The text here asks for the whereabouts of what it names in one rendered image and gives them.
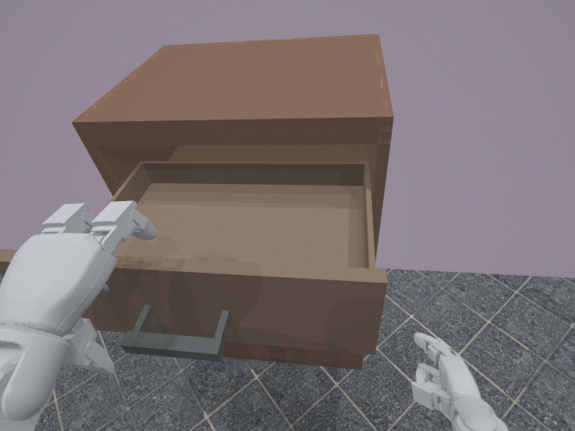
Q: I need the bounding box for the drawer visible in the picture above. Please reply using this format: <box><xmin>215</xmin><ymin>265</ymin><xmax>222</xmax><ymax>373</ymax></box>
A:
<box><xmin>0</xmin><ymin>161</ymin><xmax>387</xmax><ymax>355</ymax></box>

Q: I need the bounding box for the handle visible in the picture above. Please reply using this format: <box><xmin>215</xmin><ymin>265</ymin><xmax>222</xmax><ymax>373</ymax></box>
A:
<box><xmin>120</xmin><ymin>304</ymin><xmax>231</xmax><ymax>362</ymax></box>

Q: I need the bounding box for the right robot forearm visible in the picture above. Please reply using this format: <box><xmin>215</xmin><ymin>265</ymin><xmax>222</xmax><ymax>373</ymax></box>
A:
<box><xmin>450</xmin><ymin>397</ymin><xmax>509</xmax><ymax>431</ymax></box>

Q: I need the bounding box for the cabinet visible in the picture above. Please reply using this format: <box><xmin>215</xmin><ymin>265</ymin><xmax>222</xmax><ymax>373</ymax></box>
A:
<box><xmin>72</xmin><ymin>34</ymin><xmax>394</xmax><ymax>370</ymax></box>

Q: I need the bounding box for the left robot forearm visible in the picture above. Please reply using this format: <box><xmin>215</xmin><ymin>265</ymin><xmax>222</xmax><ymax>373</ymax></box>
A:
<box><xmin>0</xmin><ymin>325</ymin><xmax>70</xmax><ymax>431</ymax></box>

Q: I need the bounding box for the robot right hand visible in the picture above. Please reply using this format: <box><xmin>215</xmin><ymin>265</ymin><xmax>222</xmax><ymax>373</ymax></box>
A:
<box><xmin>411</xmin><ymin>332</ymin><xmax>482</xmax><ymax>419</ymax></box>

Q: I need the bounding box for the robot left hand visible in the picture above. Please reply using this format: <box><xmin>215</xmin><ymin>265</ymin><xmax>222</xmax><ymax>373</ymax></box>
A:
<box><xmin>0</xmin><ymin>201</ymin><xmax>157</xmax><ymax>375</ymax></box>

